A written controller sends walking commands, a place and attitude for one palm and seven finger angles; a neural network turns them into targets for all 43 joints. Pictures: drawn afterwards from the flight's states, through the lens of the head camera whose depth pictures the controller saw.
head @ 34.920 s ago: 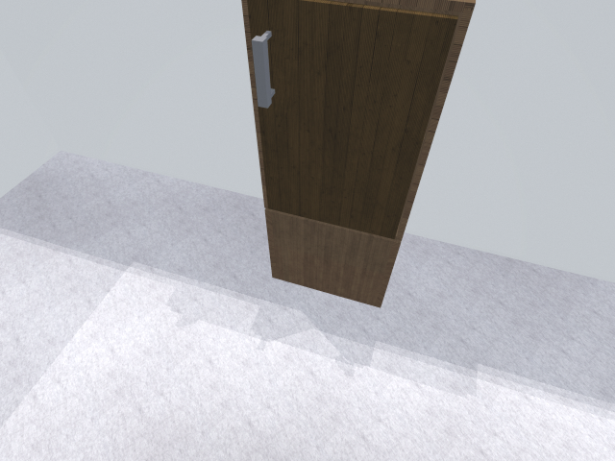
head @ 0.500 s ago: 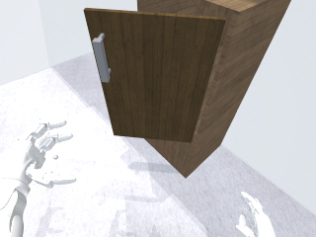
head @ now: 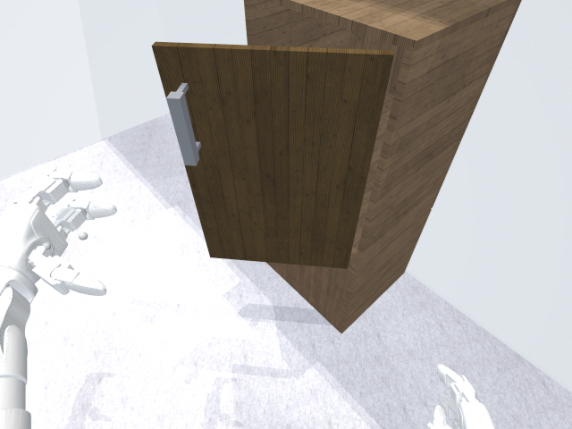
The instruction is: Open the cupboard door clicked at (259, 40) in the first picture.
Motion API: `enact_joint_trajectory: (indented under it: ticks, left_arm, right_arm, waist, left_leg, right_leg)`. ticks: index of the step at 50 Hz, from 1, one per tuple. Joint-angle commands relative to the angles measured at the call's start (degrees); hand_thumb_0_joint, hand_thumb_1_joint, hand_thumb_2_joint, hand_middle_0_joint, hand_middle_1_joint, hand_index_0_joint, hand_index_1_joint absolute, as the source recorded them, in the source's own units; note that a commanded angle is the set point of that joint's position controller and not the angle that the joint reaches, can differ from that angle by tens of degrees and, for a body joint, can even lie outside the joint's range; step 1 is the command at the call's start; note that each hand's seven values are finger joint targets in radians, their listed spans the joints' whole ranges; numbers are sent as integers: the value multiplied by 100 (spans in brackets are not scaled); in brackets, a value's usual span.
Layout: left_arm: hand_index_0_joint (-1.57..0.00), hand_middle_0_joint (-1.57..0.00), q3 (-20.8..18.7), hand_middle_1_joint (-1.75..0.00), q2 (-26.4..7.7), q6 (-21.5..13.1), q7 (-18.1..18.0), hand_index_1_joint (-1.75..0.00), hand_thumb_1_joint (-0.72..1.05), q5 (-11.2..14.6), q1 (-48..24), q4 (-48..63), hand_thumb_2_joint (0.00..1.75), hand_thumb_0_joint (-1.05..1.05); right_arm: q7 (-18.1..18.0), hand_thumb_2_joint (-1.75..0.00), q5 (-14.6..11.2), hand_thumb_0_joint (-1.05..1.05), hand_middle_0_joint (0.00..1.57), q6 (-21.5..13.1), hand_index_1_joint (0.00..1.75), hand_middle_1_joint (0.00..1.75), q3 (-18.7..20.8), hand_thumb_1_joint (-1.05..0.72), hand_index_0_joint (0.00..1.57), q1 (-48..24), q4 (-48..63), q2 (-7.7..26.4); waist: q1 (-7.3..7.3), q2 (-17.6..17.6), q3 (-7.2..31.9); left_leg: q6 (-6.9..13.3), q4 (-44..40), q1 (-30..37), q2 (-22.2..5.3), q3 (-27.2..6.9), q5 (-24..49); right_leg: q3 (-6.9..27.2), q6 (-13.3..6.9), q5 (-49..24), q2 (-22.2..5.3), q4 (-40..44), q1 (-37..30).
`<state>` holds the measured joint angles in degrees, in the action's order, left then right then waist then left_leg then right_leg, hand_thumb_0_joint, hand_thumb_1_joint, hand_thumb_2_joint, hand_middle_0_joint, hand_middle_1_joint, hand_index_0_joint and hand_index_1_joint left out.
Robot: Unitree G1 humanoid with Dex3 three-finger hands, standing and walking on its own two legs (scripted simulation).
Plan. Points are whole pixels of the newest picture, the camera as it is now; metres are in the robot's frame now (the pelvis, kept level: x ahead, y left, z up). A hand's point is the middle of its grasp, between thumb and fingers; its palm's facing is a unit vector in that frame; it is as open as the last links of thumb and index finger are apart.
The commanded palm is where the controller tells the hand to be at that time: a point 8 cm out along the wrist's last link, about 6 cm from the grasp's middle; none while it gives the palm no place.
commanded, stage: raise the hand with hooked fingers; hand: left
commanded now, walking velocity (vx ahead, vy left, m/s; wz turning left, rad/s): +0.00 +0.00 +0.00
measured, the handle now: (187, 125) +0.60 +0.24 +0.12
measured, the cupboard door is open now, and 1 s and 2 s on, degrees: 42 42 42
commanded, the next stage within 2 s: move the hooked fingers beside the handle in 0.42 s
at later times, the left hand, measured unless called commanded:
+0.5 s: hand (106, 241) +0.29 +0.25 +0.15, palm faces +0.04 -1.00 -0.05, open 14.0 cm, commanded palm +0.26 +0.30 +0.14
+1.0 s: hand (123, 196) +0.38 +0.26 +0.14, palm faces +0.00 -1.00 -0.02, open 14.0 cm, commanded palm +0.35 +0.32 +0.14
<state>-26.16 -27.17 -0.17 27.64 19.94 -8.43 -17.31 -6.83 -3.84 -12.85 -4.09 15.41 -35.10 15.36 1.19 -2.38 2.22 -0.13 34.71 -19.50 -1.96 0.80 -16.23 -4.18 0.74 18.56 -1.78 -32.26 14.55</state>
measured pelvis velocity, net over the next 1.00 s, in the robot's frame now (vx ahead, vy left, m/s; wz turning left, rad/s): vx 0.00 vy -0.01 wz -0.02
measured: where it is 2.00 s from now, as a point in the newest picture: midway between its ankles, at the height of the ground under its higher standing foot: outside the picture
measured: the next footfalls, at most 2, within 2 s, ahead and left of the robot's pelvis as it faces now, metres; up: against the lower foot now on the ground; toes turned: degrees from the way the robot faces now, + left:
none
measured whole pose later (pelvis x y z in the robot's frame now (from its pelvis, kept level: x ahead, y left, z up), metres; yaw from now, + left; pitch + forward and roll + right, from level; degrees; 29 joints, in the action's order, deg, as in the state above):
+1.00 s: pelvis +0.00 -0.01 +0.00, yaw -1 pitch +4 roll -1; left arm -25.9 -30.6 -5.8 28.6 15.6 -27.2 -41.5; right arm -6.8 -3.7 -10.2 -2.7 17.9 -36.5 17.0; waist -1.5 -1.6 2.2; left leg -0.6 35.7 -23.6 -2.6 1.5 -16.3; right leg -3.2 0.2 19.0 -1.2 -34.6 19.7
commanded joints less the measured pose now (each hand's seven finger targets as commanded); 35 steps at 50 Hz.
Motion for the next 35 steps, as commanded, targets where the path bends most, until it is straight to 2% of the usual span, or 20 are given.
enact_joint_trajectory:
  ticks: [1,2,4,6,7,9,10,11,13,14,15,17,19,23,24,26,29,32,35]
  left_arm:
    - [-30,-30,-390,-120,-1339,-169,141,-120,-50,152,-1191,777,30,0]
    - [-30,-30,-390,-120,-1386,-198,130,-120,-50,124,-1311,932,30,0]
    - [-30,-30,-539,-120,-1567,-296,45,-120,-50,125,-1371,1189,30,0]
    - [-30,-30,-689,-120,-1644,-416,-28,-120,-50,114,-1356,1349,30,0]
    - [-30,-30,-645,-120,-1573,-477,-59,-120,-50,111,-1380,1443,30,0]
    - [-30,-30,-695,-120,-1620,-524,-94,-120,-50,130,-1370,1313,30,0]
    - [-30,-30,-641,-120,-1554,-507,-88,-120,-50,108,-1389,1172,30,0]
    - [-30,-30,-576,-120,-1500,-489,-83,-120,-50,79,-1434,1124,30,0]
    - [-30,-30,-526,-120,-1498,-487,-96,-120,-50,36,-1531,1154,30,0]
    - [-30,-30,-544,-120,-1543,-487,-86,-120,-50,60,-1544,1187,30,0]
    - [-30,-30,-542,-120,-1529,-457,-73,-120,-50,45,-1496,1088,30,0]
    - [-30,-30,-448,-120,-1423,-464,-45,-120,-50,58,-1522,1059,30,0]
    - [-30,-30,-486,-120,-1471,-477,-29,-120,-50,100,-1463,998,30,0]
    - [-30,-30,-446,-120,-1422,-465,-12,-120,-50,81,-1529,958,30,0]
    - [-30,-30,-483,-120,-1479,-448,-9,-120,-50,109,-1506,887,30,0]
    - [-30,-30,-447,-120,-1458,-470,-1,-120,-50,81,-1591,998,30,0]
    - [-30,-30,-477,-120,-1588,-537,-32,-120,-50,61,-2029,878,30,0]
    - [-30,-30,-495,-120,-1742,-573,-34,-120,-50,-37,-2527,375,30,0]
    - [-30,-30,-323,-120,-1669,-624,32,-120,-50,-65,-2820,67,30,0]
  right_arm:
    - [-30,-90,-58,0,20,-288,30,30,380,-90,20,-545,928,780]
    - [-23,-90,-55,0,20,-288,30,30,386,-90,20,-570,956,778]
    - [-17,-90,-31,0,20,-296,30,30,394,-90,20,-568,982,767]
    - [-20,-90,-14,0,20,-321,30,30,414,-90,20,-543,988,746]
    - [-28,-90,-16,0,20,-332,30,30,408,-90,20,-558,970,728]
    - [-44,-90,-5,0,20,-332,30,30,401,-90,20,-518,910,737]
    - [-58,-90,-17,0,20,-326,30,30,402,-90,20,-536,905,735]
    - [-70,-90,-30,0,20,-329,30,30,401,-90,20,-552,895,728]
    - [-99,-90,-35,0,20,-336,30,30,401,-90,20,-561,889,728]
    - [-104,-90,-24,0,20,-334,30,30,395,-90,20,-550,903,726]
    - [-113,-90,-31,0,20,-330,30,30,395,-90,20,-572,907,729]
    - [-122,-90,-44,0,20,-339,30,30,381,-90,20,-594,899,710]
    - [-124,-90,-33,0,20,-336,30,30,383,-90,20,-574,886,729]
    - [-131,-90,-55,0,20,-354,30,30,387,-90,20,-608,887,717]
    - [-125,-90,-45,0,20,-343,30,30,376,-90,20,-598,884,717]
    - [-128,-90,-55,0,20,-354,30,30,382,-90,20,-615,894,713]
    - [-156,-90,-33,0,20,-342,30,30,369,-90,20,-557,814,727]
    - [-196,-90,-48,0,20,-308,30,30,376,-90,20,-482,707,757]
    - [-197,-90,-47,0,20,-287,30,30,368,-90,20,-440,696,768]
  waist:
    - [52,-31,906]
    - [51,-197,951]
    - [83,-100,1057]
    - [91,-189,1287]
    - [79,-371,1268]
    - [72,-122,1055]
    - [53,-110,953]
    - [42,-308,870]
    - [25,-342,908]
    - [38,-172,958]
    - [41,-157,972]
    - [13,-190,883]
    - [34,36,898]
    - [13,-65,928]
    - [33,56,826]
    - [15,-112,960]
    - [-34,-37,945]
    - [-140,-43,861]
    - [-158,-135,1001]
  left_leg:
    - [158,-504,839,203,-153,1097]
    - [155,-499,876,210,-146,1111]
    - [169,-478,927,206,-145,1178]
    - [183,-468,1051,215,-111,1287]
    - [177,-466,1095,215,-91,1325]
    - [181,-479,998,205,-70,1263]
    - [181,-516,949,209,-57,1137]
    - [176,-524,928,222,-39,1037]
    - [175,-548,972,221,-55,975]
    - [195,-533,995,222,-52,1008]
    - [196,-528,967,226,-42,989]
    - [190,-554,966,231,-45,898]
    - [200,-524,947,218,-39,919]
    - [195,-513,943,238,-29,877]
    - [201,-491,887,235,-21,884]
    - [196,-496,944,248,-25,895]
    - [196,-448,951,241,-24,984]
    - [194,-451,873,239,-35,780]
    - [200,-416,902,246,-45,778]
  right_leg:
    - [39,-150,-1426,258,463,179]
    - [44,-156,-1414,251,449,177]
    - [77,-165,-1460,246,450,41]
    - [93,-147,-1592,249,423,-10]
    - [98,-153,-1631,247,417,3]
    - [105,-137,-1628,256,457,0]
    - [118,-123,-1527,253,476,84]
    - [141,-120,-1429,234,500,149]
    - [133,-122,-1322,225,517,154]
    - [169,-117,-1378,230,540,79]
    - [182,-105,-1392,220,531,83]
    - [170,-101,-1289,217,567,154]
    - [197,-90,-1328,226,566,96]
    - [203,-72,-1317,200,554,154]
    - [240,-71,-1333,206,575,136]
    - [235,-70,-1347,195,550,126]
    - [248,-73,-1470,209,535,130]
    - [268,-63,-1223,194,561,315]
    - [286,-89,-1225,188,533,327]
